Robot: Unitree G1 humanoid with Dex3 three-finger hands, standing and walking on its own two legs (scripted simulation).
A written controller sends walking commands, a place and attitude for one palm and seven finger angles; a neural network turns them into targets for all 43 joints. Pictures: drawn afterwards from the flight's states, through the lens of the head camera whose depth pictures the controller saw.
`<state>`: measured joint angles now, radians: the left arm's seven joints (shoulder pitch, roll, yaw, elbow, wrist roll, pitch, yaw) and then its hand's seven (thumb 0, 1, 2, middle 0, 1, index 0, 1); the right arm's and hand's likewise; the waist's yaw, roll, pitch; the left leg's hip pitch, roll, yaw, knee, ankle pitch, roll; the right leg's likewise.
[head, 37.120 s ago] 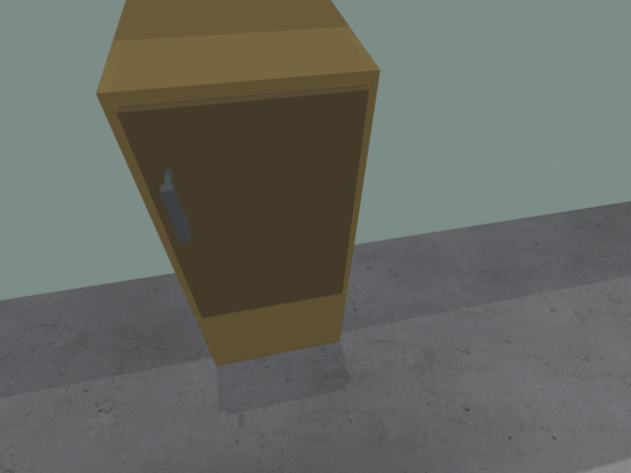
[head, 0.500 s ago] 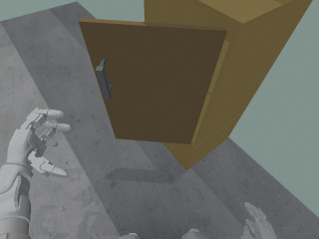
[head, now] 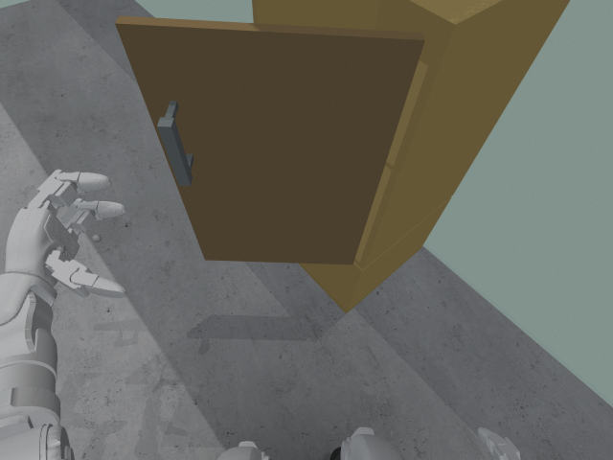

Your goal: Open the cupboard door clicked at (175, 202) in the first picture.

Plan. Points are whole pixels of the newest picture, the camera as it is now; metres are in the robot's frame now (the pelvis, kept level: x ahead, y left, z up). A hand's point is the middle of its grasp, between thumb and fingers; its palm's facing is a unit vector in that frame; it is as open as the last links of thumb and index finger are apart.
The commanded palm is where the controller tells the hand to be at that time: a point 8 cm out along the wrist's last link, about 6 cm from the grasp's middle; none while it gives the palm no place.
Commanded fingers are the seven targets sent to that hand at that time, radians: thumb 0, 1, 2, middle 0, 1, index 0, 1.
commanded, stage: move the hooked fingers beside the handle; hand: left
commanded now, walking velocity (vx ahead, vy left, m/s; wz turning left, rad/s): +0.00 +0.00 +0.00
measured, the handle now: (179, 145) +0.55 +0.21 +0.05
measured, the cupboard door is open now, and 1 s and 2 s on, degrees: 48 48 48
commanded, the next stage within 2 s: slide the fingers in behind the handle in 1.72 s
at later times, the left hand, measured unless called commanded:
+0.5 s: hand (109, 196) +0.43 +0.28 +0.06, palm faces +0.01 -1.00 +0.00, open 14.0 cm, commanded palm +0.42 +0.33 +0.06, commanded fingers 0.00 -0.50 0.30 -0.30 -1.20 -0.30 -1.20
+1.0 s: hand (123, 158) +0.51 +0.28 +0.06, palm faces +0.00 -1.00 -0.01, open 14.0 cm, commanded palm +0.48 +0.32 +0.05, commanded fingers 0.00 -0.50 0.30 -0.30 -1.20 -0.30 -1.20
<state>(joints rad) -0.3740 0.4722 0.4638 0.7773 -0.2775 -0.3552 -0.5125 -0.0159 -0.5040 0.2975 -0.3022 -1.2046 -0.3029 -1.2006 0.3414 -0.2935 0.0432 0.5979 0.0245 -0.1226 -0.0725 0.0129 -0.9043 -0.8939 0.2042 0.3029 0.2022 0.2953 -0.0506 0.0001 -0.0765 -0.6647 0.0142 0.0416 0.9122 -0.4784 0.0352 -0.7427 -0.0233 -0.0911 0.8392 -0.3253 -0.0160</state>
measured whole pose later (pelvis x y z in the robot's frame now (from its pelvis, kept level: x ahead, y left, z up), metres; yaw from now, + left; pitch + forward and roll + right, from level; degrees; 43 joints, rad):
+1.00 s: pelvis +0.00 +0.01 -0.02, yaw -2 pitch +23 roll -4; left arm -0.89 0.76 0.56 1.22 -0.11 -0.36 -0.50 -0.02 -0.50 0.30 -0.30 -1.20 -0.30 -1.20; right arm 0.41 -0.30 0.07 0.57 -0.01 0.07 -0.04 0.01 -0.90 -0.89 0.20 0.30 0.20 0.30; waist -0.19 0.00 -0.08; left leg -0.91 0.05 0.04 1.04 -0.53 0.05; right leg -0.97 0.00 -0.09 0.91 -0.33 -0.01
